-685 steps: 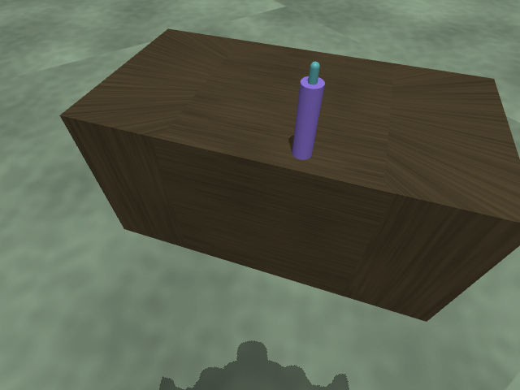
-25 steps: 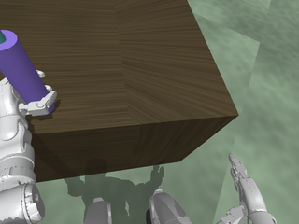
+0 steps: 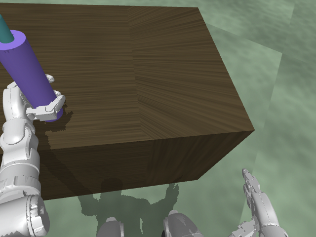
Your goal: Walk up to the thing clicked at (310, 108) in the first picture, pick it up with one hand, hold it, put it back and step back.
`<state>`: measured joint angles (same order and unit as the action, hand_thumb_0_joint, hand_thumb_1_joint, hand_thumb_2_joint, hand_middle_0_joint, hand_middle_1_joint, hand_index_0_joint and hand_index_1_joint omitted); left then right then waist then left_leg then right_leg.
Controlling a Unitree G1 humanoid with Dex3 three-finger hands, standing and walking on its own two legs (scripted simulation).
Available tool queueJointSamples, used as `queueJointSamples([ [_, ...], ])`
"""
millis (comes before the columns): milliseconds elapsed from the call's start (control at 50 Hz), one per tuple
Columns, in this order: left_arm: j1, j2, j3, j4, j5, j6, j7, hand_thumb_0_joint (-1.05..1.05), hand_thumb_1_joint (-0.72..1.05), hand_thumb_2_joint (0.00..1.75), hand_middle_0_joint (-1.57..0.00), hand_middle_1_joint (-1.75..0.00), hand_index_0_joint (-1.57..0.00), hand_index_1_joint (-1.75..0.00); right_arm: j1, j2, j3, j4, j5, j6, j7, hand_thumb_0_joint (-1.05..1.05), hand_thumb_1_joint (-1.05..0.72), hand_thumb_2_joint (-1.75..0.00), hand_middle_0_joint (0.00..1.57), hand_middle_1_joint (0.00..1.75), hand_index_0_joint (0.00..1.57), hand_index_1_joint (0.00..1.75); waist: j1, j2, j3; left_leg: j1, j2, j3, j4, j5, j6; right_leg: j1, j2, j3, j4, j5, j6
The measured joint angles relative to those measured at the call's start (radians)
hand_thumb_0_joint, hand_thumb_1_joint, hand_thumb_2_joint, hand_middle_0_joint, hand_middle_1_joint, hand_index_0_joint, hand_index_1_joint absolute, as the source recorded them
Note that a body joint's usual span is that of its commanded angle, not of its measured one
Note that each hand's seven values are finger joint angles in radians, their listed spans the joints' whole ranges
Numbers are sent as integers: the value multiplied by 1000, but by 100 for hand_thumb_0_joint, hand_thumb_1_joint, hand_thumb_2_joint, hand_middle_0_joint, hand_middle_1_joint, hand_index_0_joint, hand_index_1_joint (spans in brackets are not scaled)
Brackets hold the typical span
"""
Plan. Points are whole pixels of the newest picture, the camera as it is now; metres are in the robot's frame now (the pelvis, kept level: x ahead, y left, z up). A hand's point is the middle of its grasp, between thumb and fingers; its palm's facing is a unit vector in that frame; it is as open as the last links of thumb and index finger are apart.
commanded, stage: settle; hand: left
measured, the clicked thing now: (29, 76) +0.46 +0.23 +0.13
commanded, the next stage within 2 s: lift in 0.40 s
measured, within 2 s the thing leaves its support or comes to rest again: neither
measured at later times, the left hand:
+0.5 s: hand (42, 90) +0.46 +0.22 +0.09, palm faces +0.17 -0.99 -0.01, open 7.8 cm
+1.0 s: hand (38, 81) +0.43 +0.20 +0.15, palm faces +0.17 -0.99 -0.01, open 7.8 cm
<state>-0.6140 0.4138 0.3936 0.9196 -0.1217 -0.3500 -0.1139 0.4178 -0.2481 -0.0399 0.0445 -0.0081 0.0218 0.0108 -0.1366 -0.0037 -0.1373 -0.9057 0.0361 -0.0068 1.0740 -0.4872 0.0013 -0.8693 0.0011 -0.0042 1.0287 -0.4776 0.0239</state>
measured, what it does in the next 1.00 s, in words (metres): stands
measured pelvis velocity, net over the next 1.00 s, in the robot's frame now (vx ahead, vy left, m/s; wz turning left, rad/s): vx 0.02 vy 0.00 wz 0.00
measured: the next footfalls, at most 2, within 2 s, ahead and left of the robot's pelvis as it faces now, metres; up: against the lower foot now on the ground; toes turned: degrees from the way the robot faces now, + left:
none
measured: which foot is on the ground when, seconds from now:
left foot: down 0.00-1.00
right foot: down 0.00-1.00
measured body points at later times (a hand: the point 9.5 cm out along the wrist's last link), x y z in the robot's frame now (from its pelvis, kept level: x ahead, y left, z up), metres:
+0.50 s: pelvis +0.01 +0.00 +0.01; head +0.09 +0.02 +0.46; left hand +0.44 +0.27 +0.09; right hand +0.16 -0.26 -0.02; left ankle +0.01 +0.11 -0.66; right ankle +0.01 -0.14 -0.66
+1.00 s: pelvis +0.02 +0.00 +0.03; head +0.05 +0.01 +0.48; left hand +0.41 +0.25 +0.15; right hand +0.17 -0.27 -0.01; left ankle +0.01 +0.11 -0.66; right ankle +0.01 -0.14 -0.66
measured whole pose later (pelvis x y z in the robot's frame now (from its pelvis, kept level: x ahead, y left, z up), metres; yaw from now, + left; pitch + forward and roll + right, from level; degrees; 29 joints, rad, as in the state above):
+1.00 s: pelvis +0.02 +0.00 +0.03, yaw +0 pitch +11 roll -1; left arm -0.46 0.30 0.28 0.57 -0.17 -0.12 -0.04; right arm 0.37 -0.24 -0.09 0.26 0.04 0.01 -0.04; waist -0.05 0.02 -0.13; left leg -0.62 0.03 0.02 0.87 -0.44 0.01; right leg -0.60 -0.01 0.01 0.84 -0.43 0.03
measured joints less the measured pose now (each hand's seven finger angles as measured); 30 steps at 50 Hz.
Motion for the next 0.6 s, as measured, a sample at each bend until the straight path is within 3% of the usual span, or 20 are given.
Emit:
queueJointSamples([
  [600,-4,-10,-21,-38,-18,68,-3,-2,-9,106,-84,-105,-84,-103,-40,5,-12,113,17,-7,-14,-1,54,-5,5,5,6,5,23,5,16,115,-2,11,-99,31,1,110,-2,9,-95,32,1],
])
